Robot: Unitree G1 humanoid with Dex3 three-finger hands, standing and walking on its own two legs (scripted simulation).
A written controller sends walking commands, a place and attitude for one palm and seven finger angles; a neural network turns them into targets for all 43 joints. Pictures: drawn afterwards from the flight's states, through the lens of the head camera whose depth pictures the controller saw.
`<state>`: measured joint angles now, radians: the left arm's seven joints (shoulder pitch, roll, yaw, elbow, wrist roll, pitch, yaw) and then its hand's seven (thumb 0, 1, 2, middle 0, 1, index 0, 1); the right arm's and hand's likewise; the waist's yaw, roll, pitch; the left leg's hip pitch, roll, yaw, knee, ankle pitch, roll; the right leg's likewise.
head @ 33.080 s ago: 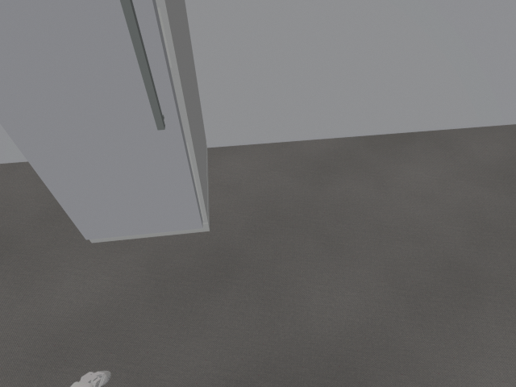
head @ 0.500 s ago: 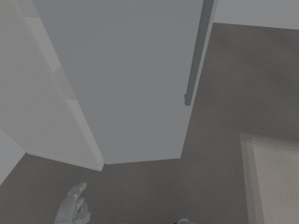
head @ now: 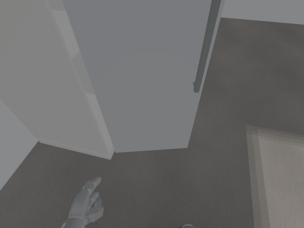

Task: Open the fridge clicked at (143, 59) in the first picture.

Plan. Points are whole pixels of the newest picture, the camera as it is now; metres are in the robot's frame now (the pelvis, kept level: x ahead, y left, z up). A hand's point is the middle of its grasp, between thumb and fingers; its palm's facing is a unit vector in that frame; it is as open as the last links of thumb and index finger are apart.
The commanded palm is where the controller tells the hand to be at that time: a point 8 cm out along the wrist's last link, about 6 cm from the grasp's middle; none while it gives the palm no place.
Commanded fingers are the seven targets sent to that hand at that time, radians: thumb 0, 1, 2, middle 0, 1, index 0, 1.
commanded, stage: stop stepping back and stand still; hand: right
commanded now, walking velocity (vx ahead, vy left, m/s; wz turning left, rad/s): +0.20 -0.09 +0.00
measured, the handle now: (204, 46) +0.69 -0.19 +0.12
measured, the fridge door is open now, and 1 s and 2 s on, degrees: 71 71 71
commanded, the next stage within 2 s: let the arm hang, fingers relaxed in 0.60 s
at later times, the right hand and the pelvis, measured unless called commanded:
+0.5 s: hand out of the picture +0.15 -0.28 +0.17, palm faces +0.46 +0.77 -0.44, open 7.5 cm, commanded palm +0.09 -0.31 +0.19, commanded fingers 0.00 -0.90 -0.90 0.20 0.30 0.20 0.30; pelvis -0.04 +0.00 +0.01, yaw -1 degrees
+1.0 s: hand out of the picture +0.02 -0.19 -0.18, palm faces -0.06 +0.98 -0.17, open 7.4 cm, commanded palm none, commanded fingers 0.00 -0.90 -0.90 0.20 0.30 0.20 0.30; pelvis -0.04 -0.01 -0.01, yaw -2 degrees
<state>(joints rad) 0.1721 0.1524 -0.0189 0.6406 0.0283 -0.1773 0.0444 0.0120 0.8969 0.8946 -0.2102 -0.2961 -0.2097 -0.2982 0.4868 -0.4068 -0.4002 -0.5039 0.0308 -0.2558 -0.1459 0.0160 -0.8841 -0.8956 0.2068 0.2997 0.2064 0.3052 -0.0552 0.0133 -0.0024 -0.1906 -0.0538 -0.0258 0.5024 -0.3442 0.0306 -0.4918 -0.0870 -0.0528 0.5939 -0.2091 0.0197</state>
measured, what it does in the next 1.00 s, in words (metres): steps on the spot: right foot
